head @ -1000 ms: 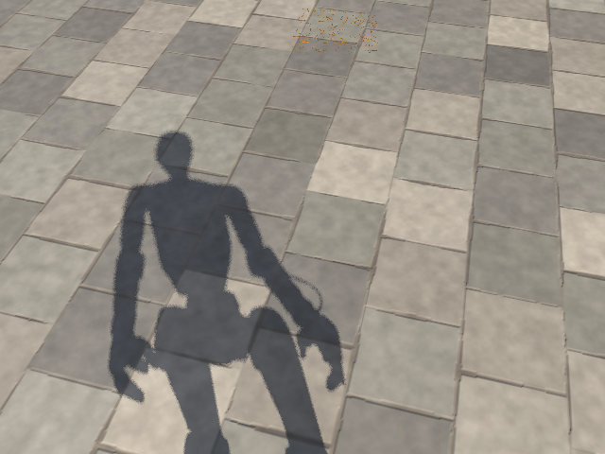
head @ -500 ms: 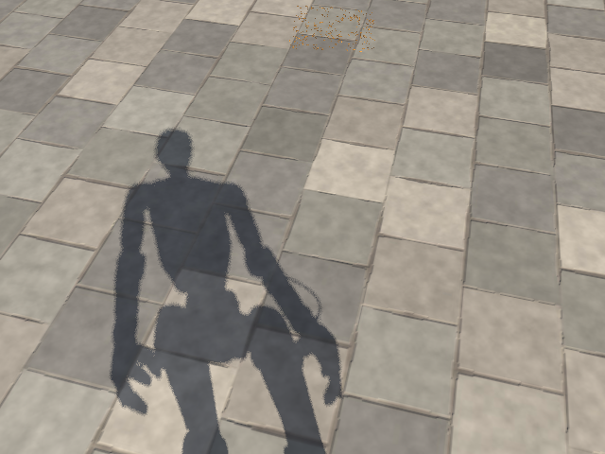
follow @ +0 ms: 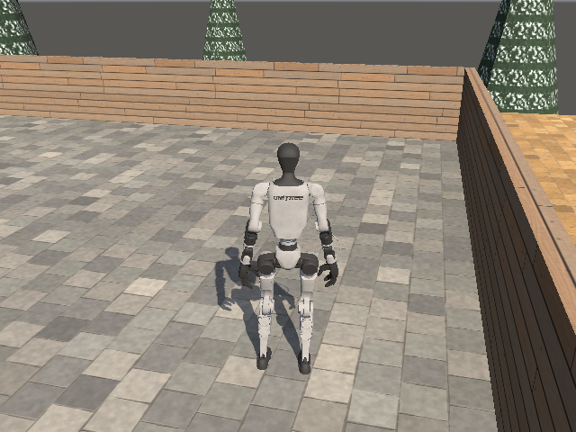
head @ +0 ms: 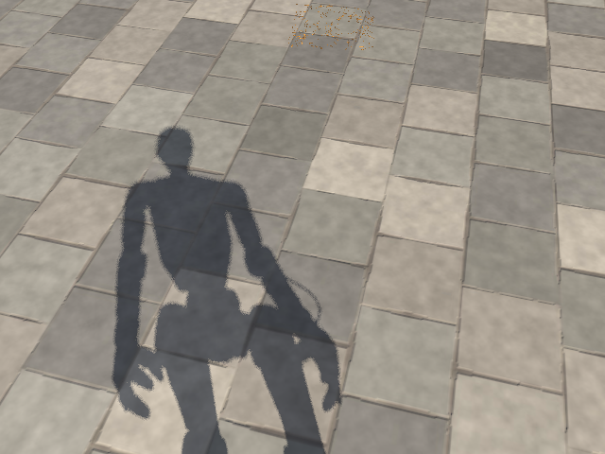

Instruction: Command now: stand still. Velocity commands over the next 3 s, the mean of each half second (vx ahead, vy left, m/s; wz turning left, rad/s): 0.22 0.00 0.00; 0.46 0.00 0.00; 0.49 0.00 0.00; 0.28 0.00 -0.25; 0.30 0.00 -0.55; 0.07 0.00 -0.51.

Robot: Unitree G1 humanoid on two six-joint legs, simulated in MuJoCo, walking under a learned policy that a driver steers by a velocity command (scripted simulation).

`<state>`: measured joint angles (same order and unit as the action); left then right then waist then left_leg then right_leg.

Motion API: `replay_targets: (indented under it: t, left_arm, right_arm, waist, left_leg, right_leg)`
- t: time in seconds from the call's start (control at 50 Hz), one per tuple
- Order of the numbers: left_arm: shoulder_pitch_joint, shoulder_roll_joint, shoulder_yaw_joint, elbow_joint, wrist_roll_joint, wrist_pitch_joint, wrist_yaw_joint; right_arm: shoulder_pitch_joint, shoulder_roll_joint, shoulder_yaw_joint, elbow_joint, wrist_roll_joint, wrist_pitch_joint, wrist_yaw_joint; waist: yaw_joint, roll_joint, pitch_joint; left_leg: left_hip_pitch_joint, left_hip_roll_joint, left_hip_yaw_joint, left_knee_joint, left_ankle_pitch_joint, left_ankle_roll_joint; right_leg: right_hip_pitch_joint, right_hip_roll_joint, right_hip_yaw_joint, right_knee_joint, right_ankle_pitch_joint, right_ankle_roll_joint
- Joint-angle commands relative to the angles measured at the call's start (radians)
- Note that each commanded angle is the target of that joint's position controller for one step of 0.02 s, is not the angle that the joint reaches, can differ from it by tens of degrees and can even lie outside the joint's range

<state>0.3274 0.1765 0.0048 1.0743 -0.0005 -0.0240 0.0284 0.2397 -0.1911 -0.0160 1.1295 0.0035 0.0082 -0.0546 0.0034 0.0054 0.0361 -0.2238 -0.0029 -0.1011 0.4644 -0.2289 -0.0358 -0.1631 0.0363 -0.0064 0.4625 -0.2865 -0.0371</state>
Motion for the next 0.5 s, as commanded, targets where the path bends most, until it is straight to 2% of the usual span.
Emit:
replay_targets:
  t: [0.02,0.08,0.1,0.12,0.14,0.16,0.18,0.2,0.22,0.24,0.28,0.32,0.36,0.38,0.4,0.42,0.44,0.46,0.48,0.5]
  left_arm:
    - [0.082,0.09,0.016,-0.012,0.0,-0.004,0.002]
    - [0.085,0.089,0.016,-0.012,-0.001,-0.004,0.003]
    - [0.102,0.08,0.014,-0.002,0.0,-0.003,0.004]
    - [0.108,0.096,0.02,0.0,-0.005,0.0,0.007]
    - [0.11,0.137,0.034,-0.005,-0.013,0.002,0.012]
    - [0.136,0.171,0.045,-0.008,-0.02,0.002,0.015]
    - [0.149,0.207,0.058,-0.013,-0.023,-0.004,0.016]
    - [0.145,0.223,0.067,-0.021,-0.019,-0.014,0.017]
    - [0.141,0.212,0.068,-0.029,-0.01,-0.025,0.016]
    - [0.131,0.196,0.067,-0.037,-0.009,-0.035,0.012]
    - [0.099,0.183,0.066,-0.06,-0.027,-0.042,0.007]
    - [0.079,0.204,0.071,-0.07,-0.035,-0.035,0.003]
    - [0.073,0.208,0.07,-0.079,-0.039,-0.026,-0.001]
    - [0.056,0.198,0.064,-0.089,-0.037,-0.031,-0.003]
    - [0.014,0.142,0.046,-0.11,-0.027,-0.04,-0.011]
    - [0.018,0.053,0.025,-0.154,-0.016,-0.063,-0.013]
    - [0.016,0.085,0.033,-0.163,-0.044,-0.078,-0.014]
    - [-0.027,0.132,0.041,-0.182,-0.06,-0.09,-0.021]
    - [-0.036,0.148,0.046,-0.177,-0.053,-0.096,-0.025]
    - [-0.036,0.157,0.054,-0.169,-0.037,-0.098,-0.024]
  right_arm:
    - [0.054,-0.091,-0.014,-0.015,0.0,-0.005,-0.003]
    - [0.058,-0.09,-0.014,-0.015,0.0,-0.005,-0.004]
    - [0.076,-0.075,-0.01,-0.006,-0.001,-0.004,-0.004]
    - [0.075,-0.07,-0.01,-0.006,0.002,-0.003,-0.005]
    - [0.065,-0.074,-0.012,-0.013,0.007,-0.007,-0.005]
    - [0.034,-0.076,-0.013,-0.033,0.007,-0.017,-0.003]
    - [-0.003,-0.073,-0.011,-0.059,0.009,-0.033,0.004]
    - [-0.038,-0.074,-0.011,-0.081,0.014,-0.052,0.012]
    - [-0.06,-0.082,-0.015,-0.094,0.019,-0.067,0.021]
    - [-0.059,-0.086,-0.02,-0.101,0.024,-0.08,0.029]
    - [-0.058,-0.089,-0.024,-0.11,0.032,-0.104,0.042]
    - [-0.032,-0.073,-0.027,-0.098,0.033,-0.115,0.051]
    - [0.11,-0.076,-0.042,-0.037,0.032,-0.109,0.055]
    - [0.194,-0.088,-0.054,-0.012,0.031,-0.103,0.051]
    - [0.307,-0.148,-0.072,0.0,0.027,-0.103,0.043]
    - [0.424,-0.276,-0.093,0.0,0.02,-0.11,0.047]
    - [0.383,-0.236,-0.077,0.005,-0.002,-0.126,0.056]
    - [0.261,-0.177,-0.057,-0.036,0.004,-0.139,0.062]
    - [0.174,-0.142,-0.044,-0.066,0.005,-0.142,0.07]
    - [0.124,-0.131,-0.036,-0.086,0.004,-0.139,0.076]
  waist:
    - [0.0,-0.008,0.026]
    - [0.0,-0.008,0.027]
    - [0.0,-0.016,0.003]
    - [0.006,-0.034,0.018]
    - [0.015,-0.078,0.042]
    - [0.033,-0.128,0.075]
    - [0.048,-0.175,0.113]
    - [0.053,-0.178,0.157]
    - [0.054,-0.158,0.179]
    - [0.042,-0.131,0.177]
    - [0.025,-0.099,0.139]
    - [0.002,-0.111,0.093]
    - [-0.056,-0.093,0.049]
    - [-0.098,-0.069,0.028]
    - [-0.151,0.085,0.0]
    - [-0.152,0.323,-0.073]
    - [-0.116,0.237,-0.047]
    - [-0.076,0.13,0.055]
    - [-0.048,0.089,0.08]
    - [-0.025,0.068,0.08]
  left_leg:
    - [0.018,0.009,0.008,-0.05,0.143,0.033]
    - [0.018,0.01,0.009,-0.049,0.143,0.032]
    - [0.029,-0.004,0.026,-0.044,0.068,0.032]
    - [0.004,-0.031,0.056,-0.01,-0.046,0.035]
    - [-0.052,-0.065,0.098,0.063,-0.185,0.041]
    - [-0.146,-0.069,0.12,0.153,-0.246,0.048]
    - [-0.222,-0.039,0.124,0.261,-0.231,0.057]
    - [-0.284,0.01,0.102,0.354,-0.212,0.067]
    - [-0.365,0.044,0.077,0.439,-0.252,0.076]
    - [-0.425,0.073,0.061,0.469,-0.269,0.087]
    - [-0.384,0.092,0.074,0.329,-0.235,0.1]
    - [-0.177,0.04,0.151,0.16,-0.148,0.089]
    - [0.107,-0.037,0.221,0.055,0.008,0.064]
    - [0.216,-0.04,0.204,0.029,0.001,0.068]
    - [0.326,0.122,-0.034,-0.096,-0.11,0.12]
    - [0.458,0.367,-0.5,-0.259,-0.235,0.263]
    - [0.386,0.44,-0.693,-0.327,-0.439,0.339]
    - [0.308,0.411,-0.581,-0.325,-0.459,0.306]
    - [0.258,0.347,-0.432,-0.327,-0.347,0.263]
    - [0.219,0.296,-0.314,-0.334,-0.204,0.229]
  right_leg:
    - [-0.058,-0.058,0.054,-0.105,0.135,-0.009]
    - [-0.057,-0.058,0.054,-0.105,0.136,-0.01]
    - [-0.048,-0.054,0.053,-0.121,0.03,-0.012]
    - [-0.056,-0.055,0.069,-0.144,-0.143,-0.026]
    - [-0.067,-0.085,0.125,-0.176,-0.332,-0.061]
    - [-0.063,-0.167,0.241,-0.239,-0.497,-0.113]
    - [-0.065,-0.279,0.384,-0.309,-0.579,-0.174]
    - [-0.083,-0.359,0.483,-0.355,-0.56,-0.222]
    - [-0.049,-0.393,0.521,-0.368,-0.488,-0.244]
    - [0.003,-0.398,0.509,-0.358,-0.413,-0.239]
    - [0.048,-0.34,0.383,-0.333,-0.269,-0.182]
    - [-0.032,-0.257,0.239,-0.287,-0.18,-0.147]
    - [-0.186,-0.198,0.169,-0.191,-0.175,-0.133]
    - [-0.248,-0.17,0.141,-0.102,-0.116,-0.115]
    - [-0.352,-0.09,0.036,0.201,-0.037,-0.059]
    - [-0.566,0.019,-0.024,0.546,-0.225,-0.014]
    - [-0.655,-0.017,0.091,0.751,-0.256,-0.034]
    - [-0.725,-0.083,0.115,0.812,-0.155,-0.06]
    - [-0.708,-0.122,0.102,0.794,-0.047,-0.068]
    - [-0.67,-0.148,0.091,0.735,0.03,-0.065]
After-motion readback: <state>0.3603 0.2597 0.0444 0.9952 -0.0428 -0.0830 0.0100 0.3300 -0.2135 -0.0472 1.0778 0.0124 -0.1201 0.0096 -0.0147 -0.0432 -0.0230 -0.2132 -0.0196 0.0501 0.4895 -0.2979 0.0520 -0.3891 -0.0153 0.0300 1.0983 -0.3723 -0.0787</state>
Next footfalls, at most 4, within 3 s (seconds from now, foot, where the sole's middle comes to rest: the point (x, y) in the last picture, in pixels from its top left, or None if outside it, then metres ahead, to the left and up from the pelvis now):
0.40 left None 0.12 0.15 -0.78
0.88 right None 0.50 -0.07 -0.78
1.44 left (249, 331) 0.81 0.17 -0.78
1.94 right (331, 272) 0.99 -0.04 -0.78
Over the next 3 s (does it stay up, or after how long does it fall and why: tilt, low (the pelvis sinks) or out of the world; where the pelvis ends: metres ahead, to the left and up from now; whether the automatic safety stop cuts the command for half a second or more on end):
stays up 1.09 0.01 0.00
